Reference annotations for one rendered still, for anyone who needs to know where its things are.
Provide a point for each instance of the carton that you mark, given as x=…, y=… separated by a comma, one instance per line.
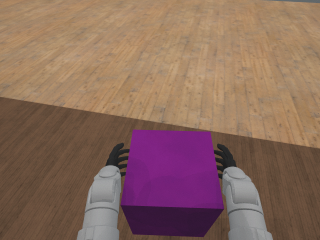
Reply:
x=171, y=185

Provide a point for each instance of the right robot hand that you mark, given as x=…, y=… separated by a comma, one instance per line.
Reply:
x=227, y=160

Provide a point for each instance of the left robot hand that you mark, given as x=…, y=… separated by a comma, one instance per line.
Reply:
x=114, y=158

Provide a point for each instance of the left robot forearm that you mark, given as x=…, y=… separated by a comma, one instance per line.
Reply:
x=102, y=206

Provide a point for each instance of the right robot forearm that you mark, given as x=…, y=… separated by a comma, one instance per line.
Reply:
x=244, y=209

